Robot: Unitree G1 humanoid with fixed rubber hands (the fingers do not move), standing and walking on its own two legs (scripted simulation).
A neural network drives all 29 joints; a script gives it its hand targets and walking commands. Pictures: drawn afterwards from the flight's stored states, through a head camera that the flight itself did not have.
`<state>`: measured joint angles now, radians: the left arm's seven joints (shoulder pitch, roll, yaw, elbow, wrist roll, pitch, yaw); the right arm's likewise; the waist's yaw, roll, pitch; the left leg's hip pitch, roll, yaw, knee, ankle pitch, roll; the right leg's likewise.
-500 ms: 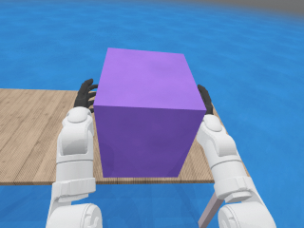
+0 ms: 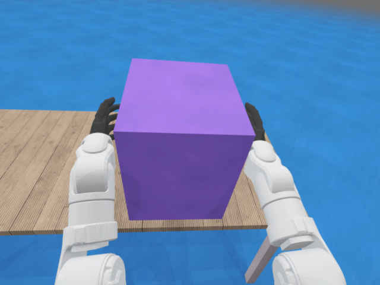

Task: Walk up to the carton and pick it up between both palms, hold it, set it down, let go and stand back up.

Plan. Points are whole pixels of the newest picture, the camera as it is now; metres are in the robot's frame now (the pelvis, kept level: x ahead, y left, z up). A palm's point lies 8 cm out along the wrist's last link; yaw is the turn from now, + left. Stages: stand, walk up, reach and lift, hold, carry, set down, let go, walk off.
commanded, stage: hold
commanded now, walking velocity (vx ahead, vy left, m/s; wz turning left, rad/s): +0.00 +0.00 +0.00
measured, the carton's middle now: (178, 141) +0.40 +0.01 +0.14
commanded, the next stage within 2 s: set down in 0.32 s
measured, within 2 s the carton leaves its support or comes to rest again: neither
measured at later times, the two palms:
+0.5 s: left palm (92, 136) +0.34 +0.18 +0.20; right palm (249, 139) +0.35 -0.13 +0.18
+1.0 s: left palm (103, 150) +0.37 +0.17 +0.14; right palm (242, 154) +0.37 -0.13 +0.13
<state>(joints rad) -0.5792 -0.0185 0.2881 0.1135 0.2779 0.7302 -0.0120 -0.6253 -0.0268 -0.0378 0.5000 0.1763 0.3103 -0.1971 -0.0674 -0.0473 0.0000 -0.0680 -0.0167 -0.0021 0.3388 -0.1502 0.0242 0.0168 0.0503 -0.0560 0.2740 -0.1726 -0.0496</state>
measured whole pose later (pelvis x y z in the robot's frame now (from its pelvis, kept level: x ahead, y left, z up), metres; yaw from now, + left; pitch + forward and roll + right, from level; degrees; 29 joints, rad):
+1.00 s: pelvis +0.01 -0.01 +0.00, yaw +0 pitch -8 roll +0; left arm -0.53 -0.04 0.29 0.30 0.31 0.42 -0.03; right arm -0.54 0.05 -0.15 0.70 -0.01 -0.06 -0.16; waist 0.01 -0.08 0.05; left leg -0.02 -0.01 0.00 0.33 -0.17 0.01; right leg 0.06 0.05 -0.07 0.27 -0.20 -0.06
